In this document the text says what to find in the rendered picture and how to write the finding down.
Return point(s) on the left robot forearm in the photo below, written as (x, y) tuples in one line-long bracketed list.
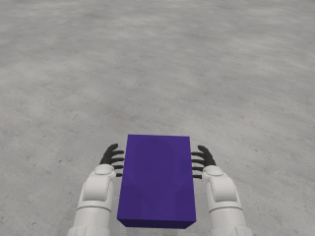
[(95, 203)]

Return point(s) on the robot left hand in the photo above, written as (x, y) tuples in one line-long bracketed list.
[(108, 160)]

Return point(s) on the robot right hand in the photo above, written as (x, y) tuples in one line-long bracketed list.
[(208, 160)]

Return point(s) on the carton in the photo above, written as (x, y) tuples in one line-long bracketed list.
[(157, 188)]

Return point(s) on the right robot forearm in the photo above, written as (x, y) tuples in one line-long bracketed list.
[(224, 205)]

